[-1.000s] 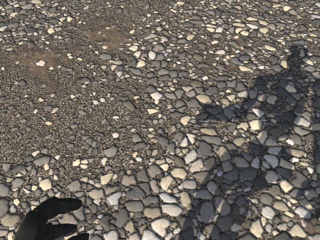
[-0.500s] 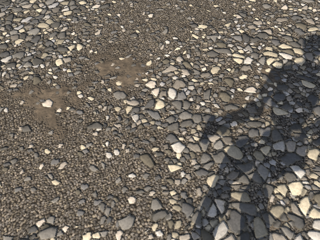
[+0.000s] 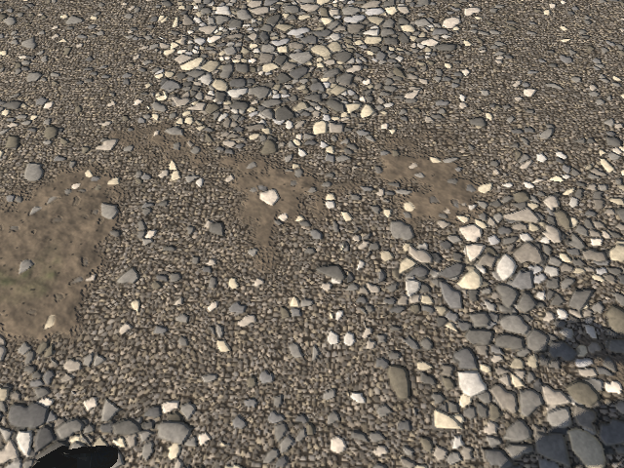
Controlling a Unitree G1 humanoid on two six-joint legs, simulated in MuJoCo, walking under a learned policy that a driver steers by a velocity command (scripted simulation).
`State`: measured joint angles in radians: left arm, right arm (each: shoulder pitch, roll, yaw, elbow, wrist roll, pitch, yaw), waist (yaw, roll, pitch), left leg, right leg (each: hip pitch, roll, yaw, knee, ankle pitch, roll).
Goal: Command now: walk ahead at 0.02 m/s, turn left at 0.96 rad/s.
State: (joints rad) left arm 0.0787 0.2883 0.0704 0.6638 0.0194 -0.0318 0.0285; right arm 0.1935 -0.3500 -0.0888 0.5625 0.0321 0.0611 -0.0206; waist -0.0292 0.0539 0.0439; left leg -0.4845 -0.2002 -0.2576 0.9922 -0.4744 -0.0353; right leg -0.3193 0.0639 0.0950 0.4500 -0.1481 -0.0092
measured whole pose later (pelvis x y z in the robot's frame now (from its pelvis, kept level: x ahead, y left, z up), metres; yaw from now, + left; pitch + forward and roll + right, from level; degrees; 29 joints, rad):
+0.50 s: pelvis +0.00 +0.03 -0.01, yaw +29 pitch +3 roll -2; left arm 0.11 0.34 0.11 0.70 0.00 0.00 0.01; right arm 0.19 -0.33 -0.09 0.56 0.00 0.05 0.01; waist 0.01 -0.03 0.07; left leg -0.36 0.00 -0.01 0.63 -0.32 0.04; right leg -0.48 -0.08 -0.06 1.04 -0.51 0.06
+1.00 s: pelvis +0.06 +0.04 +0.00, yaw +44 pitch +1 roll +0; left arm 0.20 0.24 0.03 0.70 -0.01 -0.01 -0.01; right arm 0.16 -0.25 -0.03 0.62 -0.02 0.01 -0.01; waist 0.01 0.03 -0.01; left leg -0.25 -0.06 -0.14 0.58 -0.41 -0.01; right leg -0.30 0.07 0.10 0.54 -0.27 -0.04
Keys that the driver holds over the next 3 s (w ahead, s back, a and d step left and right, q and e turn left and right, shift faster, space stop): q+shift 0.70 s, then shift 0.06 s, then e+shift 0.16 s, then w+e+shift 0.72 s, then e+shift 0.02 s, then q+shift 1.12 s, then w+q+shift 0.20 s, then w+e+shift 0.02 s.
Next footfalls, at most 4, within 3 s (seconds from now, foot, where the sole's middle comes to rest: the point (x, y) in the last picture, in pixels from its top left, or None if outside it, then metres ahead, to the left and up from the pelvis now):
0.42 left None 0.00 0.14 -0.77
0.86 right None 0.17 0.01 -0.77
1.46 right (305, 465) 0.47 0.07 -0.77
1.88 left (236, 291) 0.91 0.23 -0.77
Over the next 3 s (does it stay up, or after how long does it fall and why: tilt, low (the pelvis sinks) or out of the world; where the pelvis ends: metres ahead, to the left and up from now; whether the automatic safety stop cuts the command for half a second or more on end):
stays up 0.91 0.18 0.00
